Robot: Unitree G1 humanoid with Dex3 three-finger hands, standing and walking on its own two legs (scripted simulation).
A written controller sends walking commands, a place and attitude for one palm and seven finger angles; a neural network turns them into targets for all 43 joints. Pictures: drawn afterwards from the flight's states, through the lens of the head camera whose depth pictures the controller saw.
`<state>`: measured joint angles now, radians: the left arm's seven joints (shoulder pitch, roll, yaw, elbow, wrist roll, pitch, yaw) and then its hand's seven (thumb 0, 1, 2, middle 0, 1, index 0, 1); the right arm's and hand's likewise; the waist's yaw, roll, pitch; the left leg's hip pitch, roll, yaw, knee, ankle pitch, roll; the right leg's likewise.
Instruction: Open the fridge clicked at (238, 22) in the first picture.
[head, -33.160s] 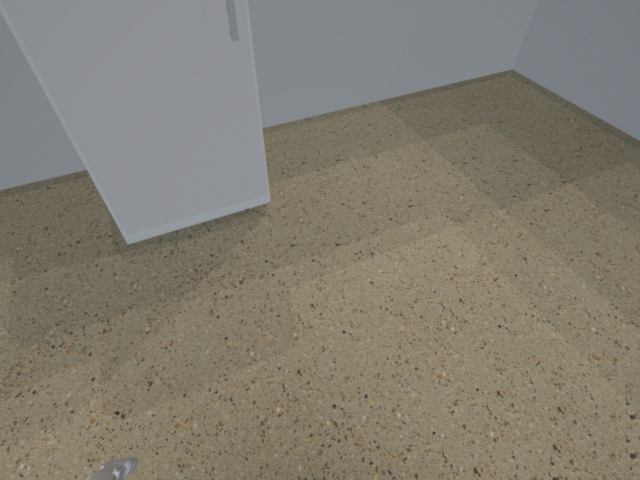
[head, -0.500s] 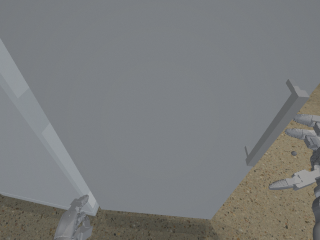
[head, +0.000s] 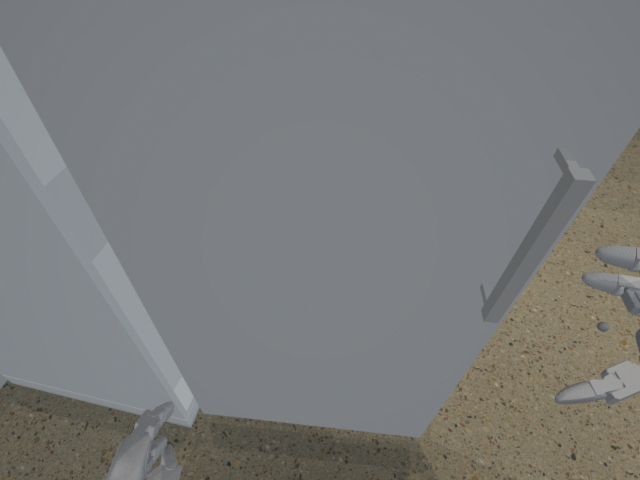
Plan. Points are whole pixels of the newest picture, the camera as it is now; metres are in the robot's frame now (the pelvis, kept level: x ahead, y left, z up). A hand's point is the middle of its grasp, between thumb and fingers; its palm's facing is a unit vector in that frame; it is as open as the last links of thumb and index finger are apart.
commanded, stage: slip the hand off the handle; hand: right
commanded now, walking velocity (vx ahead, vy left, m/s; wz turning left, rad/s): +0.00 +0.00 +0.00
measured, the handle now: (521, 247) +0.35 -0.22 +0.15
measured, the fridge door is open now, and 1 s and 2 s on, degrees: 83 83 83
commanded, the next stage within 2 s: draw the hand back to the body in 0.44 s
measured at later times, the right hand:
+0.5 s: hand (638, 408) +0.18 -0.27 +0.14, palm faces +0.29 +0.91 -0.31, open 14.7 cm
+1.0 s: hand out of the picture +0.18 -0.27 +0.15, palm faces +0.09 +0.99 -0.10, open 14.7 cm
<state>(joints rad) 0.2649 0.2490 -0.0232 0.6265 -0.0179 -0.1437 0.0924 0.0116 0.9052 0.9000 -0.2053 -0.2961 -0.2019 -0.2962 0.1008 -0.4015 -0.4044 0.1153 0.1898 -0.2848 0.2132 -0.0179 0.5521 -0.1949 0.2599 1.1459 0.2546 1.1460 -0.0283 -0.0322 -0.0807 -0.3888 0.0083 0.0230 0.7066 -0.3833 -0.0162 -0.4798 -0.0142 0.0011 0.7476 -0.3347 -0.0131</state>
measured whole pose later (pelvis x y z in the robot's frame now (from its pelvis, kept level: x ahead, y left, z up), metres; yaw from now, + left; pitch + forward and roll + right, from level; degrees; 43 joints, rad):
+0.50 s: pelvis +0.00 +0.01 +0.00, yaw -2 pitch +2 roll +2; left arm 0.22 0.24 -0.04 0.60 -0.02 -0.22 0.10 0.01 0.90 0.90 -0.21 -0.30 -0.20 -0.30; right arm 0.39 -0.38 -0.40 -0.19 0.22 -0.26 0.20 -0.02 0.55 -0.19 0.26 1.15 0.26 1.15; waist -0.08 -0.03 -0.08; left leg -0.36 0.01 0.06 0.73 -0.40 -0.01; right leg -0.47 -0.01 0.04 0.78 -0.34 0.00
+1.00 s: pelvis +0.01 +0.01 +0.01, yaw -1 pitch +0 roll +2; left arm 0.26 0.29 -0.06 0.57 -0.08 -0.36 0.12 0.01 0.90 0.90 -0.20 -0.30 -0.20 -0.30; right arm 0.37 -0.44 -0.53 -0.15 0.45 0.08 0.49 -0.02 0.55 -0.20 0.26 1.14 0.25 1.14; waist -0.06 -0.05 -0.10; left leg -0.24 -0.01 0.05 0.63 -0.38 0.00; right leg -0.35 -0.02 0.03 0.69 -0.33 0.00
